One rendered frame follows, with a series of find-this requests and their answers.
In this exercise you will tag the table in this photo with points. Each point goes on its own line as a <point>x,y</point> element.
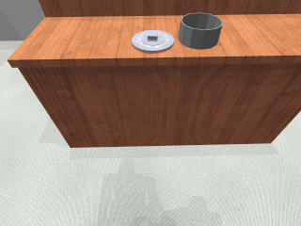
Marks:
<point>100,91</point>

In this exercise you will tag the pot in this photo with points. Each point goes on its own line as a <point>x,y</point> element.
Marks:
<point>200,30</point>

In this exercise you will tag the lid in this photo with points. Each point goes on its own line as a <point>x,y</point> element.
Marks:
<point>164,41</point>

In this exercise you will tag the knob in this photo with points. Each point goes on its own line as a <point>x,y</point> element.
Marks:
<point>152,35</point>

